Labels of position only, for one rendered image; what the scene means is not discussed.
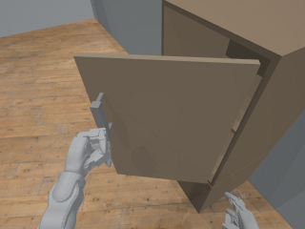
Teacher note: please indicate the right robot hand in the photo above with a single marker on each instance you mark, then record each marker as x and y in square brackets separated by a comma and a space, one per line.
[243, 220]

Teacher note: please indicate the handle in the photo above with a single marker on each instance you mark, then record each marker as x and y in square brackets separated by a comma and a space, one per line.
[99, 116]

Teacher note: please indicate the left robot forearm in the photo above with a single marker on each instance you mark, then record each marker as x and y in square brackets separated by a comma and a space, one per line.
[64, 200]

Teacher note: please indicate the left robot hand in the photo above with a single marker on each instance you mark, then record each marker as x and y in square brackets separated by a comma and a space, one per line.
[82, 156]

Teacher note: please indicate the cupboard door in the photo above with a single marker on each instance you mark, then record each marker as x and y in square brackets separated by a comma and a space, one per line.
[170, 115]

